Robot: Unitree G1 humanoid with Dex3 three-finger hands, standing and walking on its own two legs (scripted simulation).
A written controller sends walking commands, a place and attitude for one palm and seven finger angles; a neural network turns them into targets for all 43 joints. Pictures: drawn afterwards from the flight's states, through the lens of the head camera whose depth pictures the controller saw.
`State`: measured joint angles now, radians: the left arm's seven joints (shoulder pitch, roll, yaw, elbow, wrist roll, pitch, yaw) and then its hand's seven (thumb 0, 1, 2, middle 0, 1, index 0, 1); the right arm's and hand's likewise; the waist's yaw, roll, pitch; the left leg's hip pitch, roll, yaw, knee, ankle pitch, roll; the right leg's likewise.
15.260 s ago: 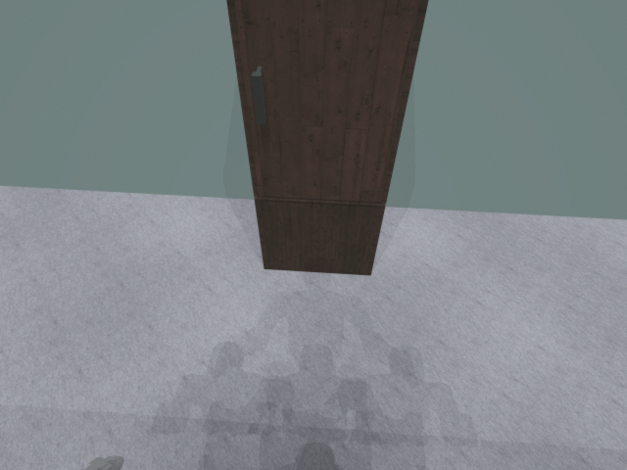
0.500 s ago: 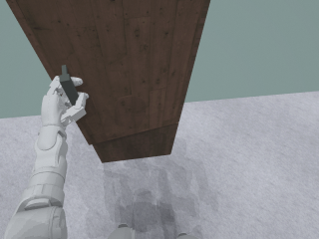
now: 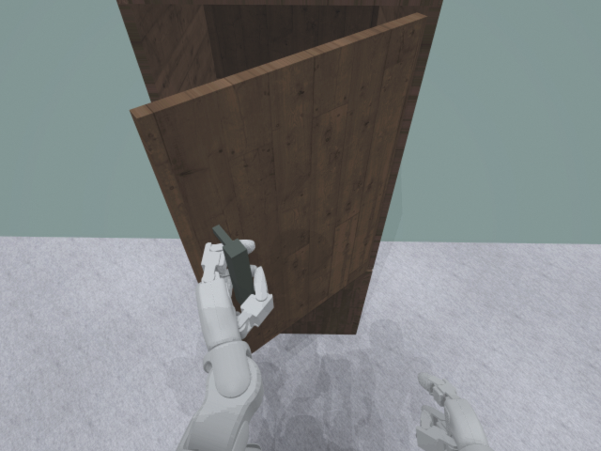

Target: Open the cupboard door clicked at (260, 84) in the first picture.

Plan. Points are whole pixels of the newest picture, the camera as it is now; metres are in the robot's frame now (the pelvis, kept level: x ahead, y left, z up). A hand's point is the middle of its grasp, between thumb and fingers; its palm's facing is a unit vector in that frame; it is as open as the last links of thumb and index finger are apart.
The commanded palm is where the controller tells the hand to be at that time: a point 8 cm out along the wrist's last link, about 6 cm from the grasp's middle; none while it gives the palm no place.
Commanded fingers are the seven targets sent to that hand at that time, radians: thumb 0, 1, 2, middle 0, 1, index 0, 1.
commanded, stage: pull the door open along its arc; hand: left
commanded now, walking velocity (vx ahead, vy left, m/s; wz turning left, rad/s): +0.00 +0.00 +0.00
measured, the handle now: (233, 267) +0.35 +0.11 +0.06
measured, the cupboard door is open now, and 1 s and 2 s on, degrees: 39 45 47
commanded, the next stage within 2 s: open thumb and fingers to let go in 0.12 s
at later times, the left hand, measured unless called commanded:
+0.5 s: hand (284, 309) +0.29 +0.04 +0.06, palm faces +0.40 -0.92 -0.04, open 7.7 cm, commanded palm +0.24 +0.08 +0.06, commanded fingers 0.00 -0.15 0.45 -0.32 -1.24 -0.32 -1.24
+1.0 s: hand (284, 310) +0.28 +0.04 +0.06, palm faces +0.34 -0.94 -0.02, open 14.6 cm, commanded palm +0.24 +0.08 +0.06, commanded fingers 0.00 -0.50 0.30 -0.15 -0.30 -0.15 -0.30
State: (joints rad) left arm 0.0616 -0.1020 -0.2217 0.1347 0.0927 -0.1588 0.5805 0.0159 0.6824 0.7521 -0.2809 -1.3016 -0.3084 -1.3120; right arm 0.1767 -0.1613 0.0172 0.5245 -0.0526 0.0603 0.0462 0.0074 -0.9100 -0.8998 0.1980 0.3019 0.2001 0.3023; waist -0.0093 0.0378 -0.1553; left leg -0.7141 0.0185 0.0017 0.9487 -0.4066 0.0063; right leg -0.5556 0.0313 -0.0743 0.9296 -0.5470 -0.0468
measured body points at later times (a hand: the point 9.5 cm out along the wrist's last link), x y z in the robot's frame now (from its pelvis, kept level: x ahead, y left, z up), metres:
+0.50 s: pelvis -0.01 -0.04 +0.00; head +0.01 -0.08 +0.45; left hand +0.26 +0.09 +0.07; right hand +0.16 -0.26 -0.11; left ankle +0.04 +0.11 -0.68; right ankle -0.05 -0.09 -0.68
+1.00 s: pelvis -0.01 -0.03 +0.00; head +0.01 -0.06 +0.45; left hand +0.26 +0.09 +0.07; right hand +0.17 -0.25 -0.10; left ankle +0.04 +0.11 -0.68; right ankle -0.05 -0.09 -0.68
